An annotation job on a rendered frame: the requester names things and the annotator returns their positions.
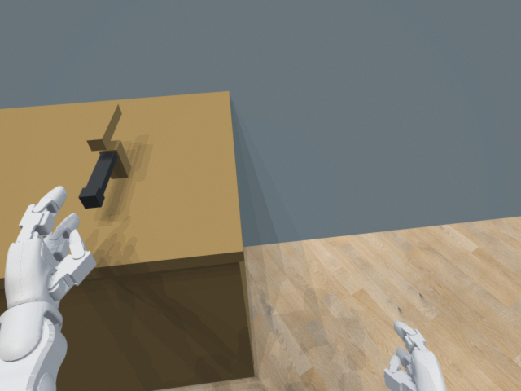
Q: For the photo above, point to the counter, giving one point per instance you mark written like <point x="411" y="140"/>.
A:
<point x="166" y="305"/>

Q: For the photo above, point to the left robot hand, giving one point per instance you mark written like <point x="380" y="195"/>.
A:
<point x="42" y="270"/>

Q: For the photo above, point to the right robot hand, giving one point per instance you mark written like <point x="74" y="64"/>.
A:
<point x="422" y="366"/>

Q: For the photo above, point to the tap lever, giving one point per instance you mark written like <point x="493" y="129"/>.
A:
<point x="92" y="196"/>

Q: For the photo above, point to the robot left forearm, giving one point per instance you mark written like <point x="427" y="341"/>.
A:
<point x="32" y="348"/>

